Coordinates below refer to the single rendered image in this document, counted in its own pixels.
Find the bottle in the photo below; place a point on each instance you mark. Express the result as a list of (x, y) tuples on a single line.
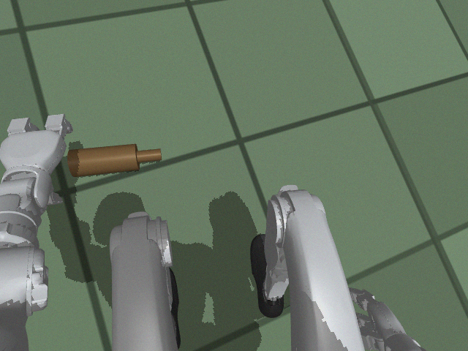
[(109, 159)]

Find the left robot arm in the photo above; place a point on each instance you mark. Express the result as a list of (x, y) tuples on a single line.
[(24, 196)]

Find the right robot foot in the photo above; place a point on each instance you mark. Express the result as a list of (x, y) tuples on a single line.
[(268, 308)]

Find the right robot arm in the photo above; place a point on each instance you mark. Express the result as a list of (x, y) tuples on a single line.
[(401, 342)]

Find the right robot hand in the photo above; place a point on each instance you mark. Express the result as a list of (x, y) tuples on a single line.
[(379, 325)]

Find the left robot foot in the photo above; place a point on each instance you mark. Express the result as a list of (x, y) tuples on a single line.
[(174, 310)]

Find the left robot hand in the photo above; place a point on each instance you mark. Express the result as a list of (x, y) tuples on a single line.
[(26, 145)]

